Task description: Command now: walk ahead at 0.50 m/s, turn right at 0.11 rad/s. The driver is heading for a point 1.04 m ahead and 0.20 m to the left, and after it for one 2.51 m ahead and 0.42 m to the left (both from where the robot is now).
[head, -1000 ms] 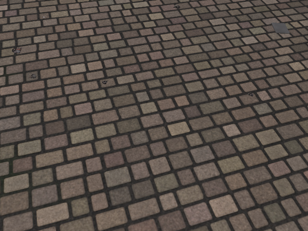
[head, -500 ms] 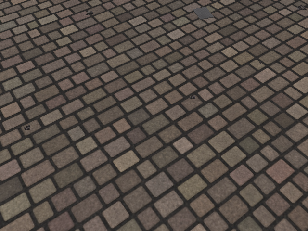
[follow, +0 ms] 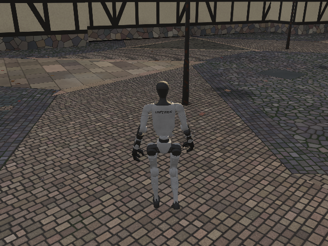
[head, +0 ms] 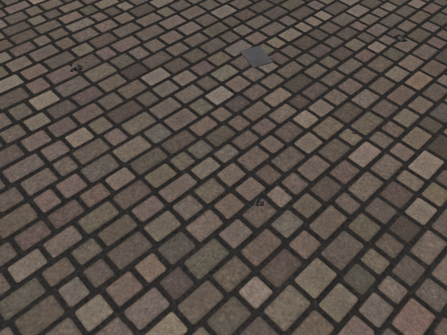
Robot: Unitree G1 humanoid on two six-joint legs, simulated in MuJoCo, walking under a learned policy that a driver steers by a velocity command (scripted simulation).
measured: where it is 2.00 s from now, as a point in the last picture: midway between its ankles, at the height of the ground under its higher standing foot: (166, 181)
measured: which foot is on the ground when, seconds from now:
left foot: down 0.00-0.42, up 0.44-0.94, down 0.96-1.00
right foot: up 0.00-0.40, down 0.42-0.98, up 1.00-1.00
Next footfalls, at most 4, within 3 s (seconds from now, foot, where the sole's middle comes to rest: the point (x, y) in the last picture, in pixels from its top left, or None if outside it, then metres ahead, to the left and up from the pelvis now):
0.42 right None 0.37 -0.11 -0.77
0.96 left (194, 290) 0.60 0.12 -0.77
1.54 right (198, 196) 0.96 0.13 -0.77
2.06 left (137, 149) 1.17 0.39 -0.77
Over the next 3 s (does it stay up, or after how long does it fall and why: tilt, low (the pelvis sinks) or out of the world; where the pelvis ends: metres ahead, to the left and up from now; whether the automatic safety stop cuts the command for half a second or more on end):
stays up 1.50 0.23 0.00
